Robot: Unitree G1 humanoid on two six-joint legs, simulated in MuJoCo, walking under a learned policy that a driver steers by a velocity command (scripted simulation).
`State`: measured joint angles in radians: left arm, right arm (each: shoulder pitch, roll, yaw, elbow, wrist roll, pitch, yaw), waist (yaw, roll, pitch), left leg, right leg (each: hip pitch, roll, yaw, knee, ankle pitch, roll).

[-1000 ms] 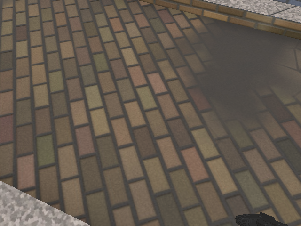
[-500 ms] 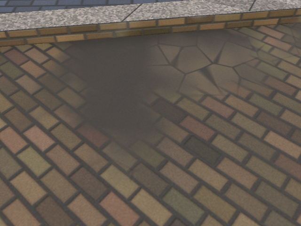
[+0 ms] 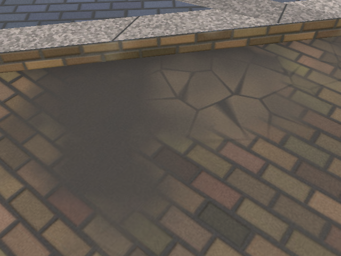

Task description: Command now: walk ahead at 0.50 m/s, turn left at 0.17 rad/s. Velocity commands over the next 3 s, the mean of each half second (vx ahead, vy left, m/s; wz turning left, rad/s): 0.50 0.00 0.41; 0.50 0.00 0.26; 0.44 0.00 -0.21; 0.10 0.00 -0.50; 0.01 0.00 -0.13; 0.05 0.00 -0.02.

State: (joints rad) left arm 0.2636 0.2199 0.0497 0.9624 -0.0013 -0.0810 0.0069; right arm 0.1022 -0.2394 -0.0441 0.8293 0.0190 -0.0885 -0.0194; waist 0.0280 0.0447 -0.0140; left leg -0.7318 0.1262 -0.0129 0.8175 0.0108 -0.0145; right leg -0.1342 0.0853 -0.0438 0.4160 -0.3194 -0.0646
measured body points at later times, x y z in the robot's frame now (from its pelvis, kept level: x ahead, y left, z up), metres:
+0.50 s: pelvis +0.29 +0.08 +0.01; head +0.32 +0.11 +0.46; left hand +0.44 +0.37 -0.09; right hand +0.39 -0.18 -0.10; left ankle +0.23 +0.13 -0.73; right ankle +0.52 -0.06 -0.68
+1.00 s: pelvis +0.58 +0.13 +0.01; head +0.61 +0.14 +0.46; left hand +0.45 +0.37 -0.12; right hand +0.87 +0.00 -0.08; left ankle +0.66 +0.34 -0.68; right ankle +0.55 +0.00 -0.73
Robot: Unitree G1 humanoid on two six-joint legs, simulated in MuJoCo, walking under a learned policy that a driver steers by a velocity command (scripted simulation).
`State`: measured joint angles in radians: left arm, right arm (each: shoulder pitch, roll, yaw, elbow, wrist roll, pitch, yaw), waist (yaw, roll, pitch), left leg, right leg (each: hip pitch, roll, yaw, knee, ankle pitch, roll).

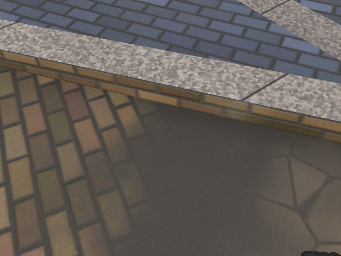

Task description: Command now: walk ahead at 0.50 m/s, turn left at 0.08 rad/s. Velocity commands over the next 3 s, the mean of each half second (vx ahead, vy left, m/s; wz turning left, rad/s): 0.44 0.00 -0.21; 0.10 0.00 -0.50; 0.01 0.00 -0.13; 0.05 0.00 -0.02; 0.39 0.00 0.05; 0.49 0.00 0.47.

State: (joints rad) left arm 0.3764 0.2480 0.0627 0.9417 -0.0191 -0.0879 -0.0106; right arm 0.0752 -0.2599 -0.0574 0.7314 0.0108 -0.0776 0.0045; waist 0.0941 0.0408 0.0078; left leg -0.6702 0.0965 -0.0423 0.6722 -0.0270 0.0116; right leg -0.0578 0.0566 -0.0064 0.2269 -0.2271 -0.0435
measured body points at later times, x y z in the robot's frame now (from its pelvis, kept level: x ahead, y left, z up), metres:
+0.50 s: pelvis +0.27 +0.04 +0.00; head +0.30 +0.03 +0.45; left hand +0.46 +0.28 -0.11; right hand +0.28 -0.25 -0.13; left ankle +0.23 +0.14 -0.75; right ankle +0.41 -0.13 -0.69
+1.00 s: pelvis +0.39 -0.01 -0.01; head +0.42 -0.04 +0.44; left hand +0.64 +0.19 -0.10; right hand +0.42 -0.32 -0.13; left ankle +0.50 +0.13 -0.71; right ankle +0.42 -0.10 -0.75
